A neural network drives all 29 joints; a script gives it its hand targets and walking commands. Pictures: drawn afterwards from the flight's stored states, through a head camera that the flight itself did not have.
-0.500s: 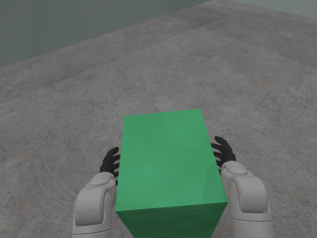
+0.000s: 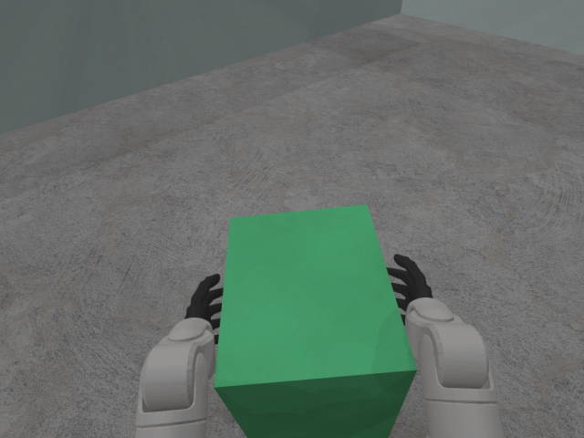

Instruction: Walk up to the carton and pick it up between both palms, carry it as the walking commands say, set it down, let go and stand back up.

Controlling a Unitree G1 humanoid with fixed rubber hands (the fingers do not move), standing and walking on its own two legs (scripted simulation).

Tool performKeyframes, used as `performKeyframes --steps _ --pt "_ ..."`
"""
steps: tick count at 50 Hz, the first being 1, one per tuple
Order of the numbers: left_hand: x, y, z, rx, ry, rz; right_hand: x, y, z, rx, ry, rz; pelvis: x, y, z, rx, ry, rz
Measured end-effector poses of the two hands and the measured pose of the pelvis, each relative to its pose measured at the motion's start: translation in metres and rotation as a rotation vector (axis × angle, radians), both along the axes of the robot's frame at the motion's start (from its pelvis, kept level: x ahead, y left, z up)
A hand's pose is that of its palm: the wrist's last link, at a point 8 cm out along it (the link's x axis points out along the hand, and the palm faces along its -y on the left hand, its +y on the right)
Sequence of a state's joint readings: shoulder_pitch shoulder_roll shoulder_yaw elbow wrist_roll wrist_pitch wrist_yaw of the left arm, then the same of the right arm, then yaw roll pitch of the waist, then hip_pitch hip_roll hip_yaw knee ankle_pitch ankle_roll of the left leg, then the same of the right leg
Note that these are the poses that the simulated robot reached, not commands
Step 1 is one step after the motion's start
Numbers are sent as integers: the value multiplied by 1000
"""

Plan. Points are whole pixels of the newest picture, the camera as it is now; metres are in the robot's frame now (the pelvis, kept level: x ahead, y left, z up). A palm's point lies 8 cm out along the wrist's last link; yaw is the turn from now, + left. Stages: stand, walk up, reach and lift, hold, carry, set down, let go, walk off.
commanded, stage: hold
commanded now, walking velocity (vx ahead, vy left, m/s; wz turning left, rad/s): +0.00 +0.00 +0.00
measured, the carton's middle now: (310, 337) +0.29 -0.01 +0.00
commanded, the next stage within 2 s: set down in 0.62 s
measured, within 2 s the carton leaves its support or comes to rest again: neither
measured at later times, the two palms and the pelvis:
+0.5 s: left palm (190, 355) +0.24 +0.15 +0.05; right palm (414, 333) +0.25 -0.14 +0.07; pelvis -0.05 +0.01 +0.01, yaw -5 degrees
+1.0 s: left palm (210, 339) +0.28 +0.13 +0.02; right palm (410, 323) +0.29 -0.15 +0.02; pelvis -0.02 +0.01 +0.01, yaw -8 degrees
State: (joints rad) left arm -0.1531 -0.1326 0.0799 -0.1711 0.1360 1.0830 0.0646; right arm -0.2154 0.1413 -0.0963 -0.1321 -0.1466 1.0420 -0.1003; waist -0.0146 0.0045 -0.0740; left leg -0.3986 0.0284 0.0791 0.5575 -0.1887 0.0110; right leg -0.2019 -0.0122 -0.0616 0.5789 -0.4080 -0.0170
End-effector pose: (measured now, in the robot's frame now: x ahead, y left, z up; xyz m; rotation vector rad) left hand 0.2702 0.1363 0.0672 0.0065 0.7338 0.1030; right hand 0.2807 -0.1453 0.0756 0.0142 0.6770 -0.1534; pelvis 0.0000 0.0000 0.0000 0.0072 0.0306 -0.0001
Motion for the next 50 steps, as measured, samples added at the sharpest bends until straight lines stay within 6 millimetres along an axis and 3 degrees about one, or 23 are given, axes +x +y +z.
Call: performKeyframes --steps 3,7,15,24,34,41,50 --pt "-1 1 -25 32 39 -20 1 0 -27 -22 48 37 -4 -1 6 8 -72 -16" --pt "-21 -1 -39 41 23 -41 -17 -1 -36 -58 31 66 -7 -3 12 4 -95 -2" --pt "-36 8 -18 31 -96 9 -22 9 -9 -63 -86 98 -32 -5 13 -4 -126 -7" --pt "-28 11 -14 -13 -73 0 -28 10 -11 -42 -63 53 -51 7 10 -10 -200 -84" --pt "-13 15 -6 -22 -66 17 -10 14 -1 -56 -54 78 -46 17 8 -5 -225 -100" --pt "4 3 -20 -12 -24 -24 -5 1 -19 -61 -10 52 -35 19 8 2 -203 -120" --pt "14 -2 -52 32 7 -34 11 -4 -53 -73 24 89 -23 8 8 12 -109 -139"
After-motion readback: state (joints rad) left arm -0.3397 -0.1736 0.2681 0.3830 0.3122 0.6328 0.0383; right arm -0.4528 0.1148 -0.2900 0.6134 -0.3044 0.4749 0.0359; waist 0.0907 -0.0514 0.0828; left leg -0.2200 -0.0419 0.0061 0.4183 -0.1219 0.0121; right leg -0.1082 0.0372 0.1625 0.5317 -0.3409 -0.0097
